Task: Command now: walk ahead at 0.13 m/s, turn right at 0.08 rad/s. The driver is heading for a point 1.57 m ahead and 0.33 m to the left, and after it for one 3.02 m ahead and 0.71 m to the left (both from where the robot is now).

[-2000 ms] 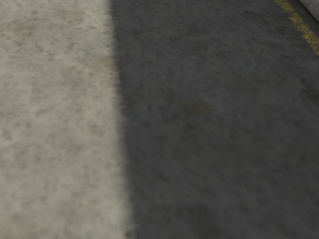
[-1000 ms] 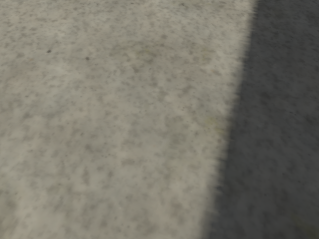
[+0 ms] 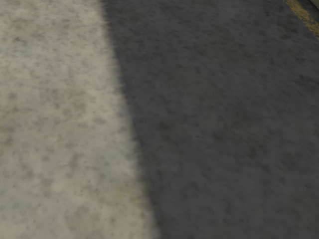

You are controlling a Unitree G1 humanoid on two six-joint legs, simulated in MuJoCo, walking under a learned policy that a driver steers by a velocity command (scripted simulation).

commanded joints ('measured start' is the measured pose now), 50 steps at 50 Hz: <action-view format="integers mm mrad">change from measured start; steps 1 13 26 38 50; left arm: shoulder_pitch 183 -9 -50 -20 8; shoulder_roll -15 122 125 44 27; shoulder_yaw -17 -10 16 -2 -24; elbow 6 -54 -49 -48 -5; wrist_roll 6 11 1 -6 -18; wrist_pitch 18 -2 5 35 19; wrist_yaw -4 53 37 15 18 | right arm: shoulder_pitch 26 82 90 67 35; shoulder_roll -94 -140 -92 -143 -192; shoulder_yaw -13 -66 -68 -70 -62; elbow -6 -16 -51 -74 0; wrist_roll -3 3 18 16 10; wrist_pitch -17 85 121 85 88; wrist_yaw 9 9 43 3 -32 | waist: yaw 61 10 -9 -5 2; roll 169 -134 -129 124 109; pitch -192 -46 -133 -137 -69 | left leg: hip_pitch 81 -175 57 282 210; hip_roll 204 -67 -49 159 208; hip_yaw -153 -97 36 -286 -258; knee -131 491 132 -142 -49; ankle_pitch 657 -439 -269 373 274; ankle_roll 170 -8 -21 169 156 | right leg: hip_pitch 120 170 321 -82 198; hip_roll -31 -464 -371 -112 -68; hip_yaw -6 301 -58 -61 -84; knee -164 -934 -668 -98 -617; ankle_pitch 46 240 607 104 131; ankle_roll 12 -251 -160 44 -27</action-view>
